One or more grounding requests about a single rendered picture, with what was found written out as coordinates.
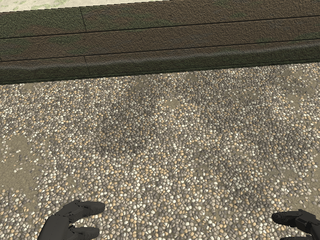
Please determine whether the left robot hand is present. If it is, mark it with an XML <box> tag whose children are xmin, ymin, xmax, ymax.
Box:
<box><xmin>37</xmin><ymin>199</ymin><xmax>110</xmax><ymax>240</ymax></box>

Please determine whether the right robot hand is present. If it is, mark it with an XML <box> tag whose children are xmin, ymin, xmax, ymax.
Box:
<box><xmin>271</xmin><ymin>209</ymin><xmax>320</xmax><ymax>240</ymax></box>

